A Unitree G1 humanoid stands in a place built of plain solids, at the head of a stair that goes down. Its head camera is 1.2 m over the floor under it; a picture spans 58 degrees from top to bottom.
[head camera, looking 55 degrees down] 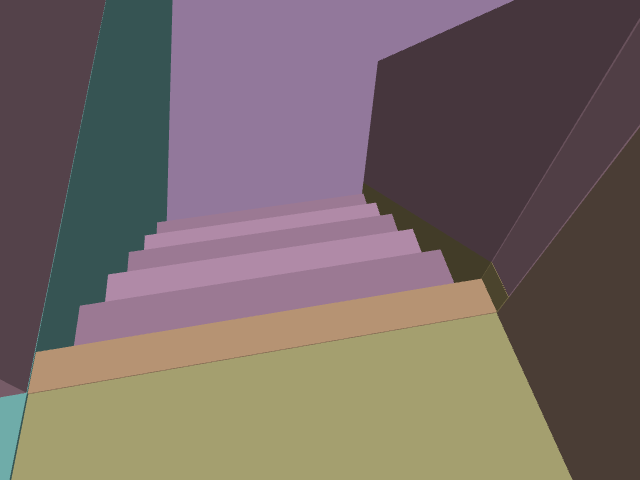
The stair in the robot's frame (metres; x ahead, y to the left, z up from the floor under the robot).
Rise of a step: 0.20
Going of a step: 0.25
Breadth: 1.35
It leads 10 degrees to the left of straight ahead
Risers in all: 6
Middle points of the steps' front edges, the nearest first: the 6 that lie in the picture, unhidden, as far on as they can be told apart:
0.57 0.15 0.00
0.82 0.19 -0.20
1.06 0.24 -0.40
1.31 0.28 -0.60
1.55 0.33 -0.79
1.80 0.37 -0.99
